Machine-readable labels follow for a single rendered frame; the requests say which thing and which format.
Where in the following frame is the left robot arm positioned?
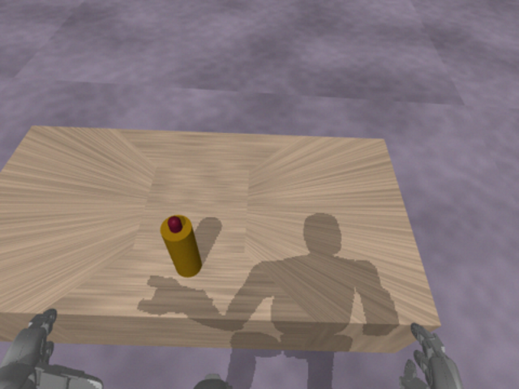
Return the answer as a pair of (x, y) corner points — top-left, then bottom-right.
(0, 363), (36, 389)

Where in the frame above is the right robot hand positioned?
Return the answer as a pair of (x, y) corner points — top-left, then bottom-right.
(399, 323), (464, 389)

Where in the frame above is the bottle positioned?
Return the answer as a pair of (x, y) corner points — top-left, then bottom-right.
(161, 215), (202, 277)

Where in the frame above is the left robot hand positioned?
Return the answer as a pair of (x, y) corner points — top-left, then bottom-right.
(0, 309), (103, 389)

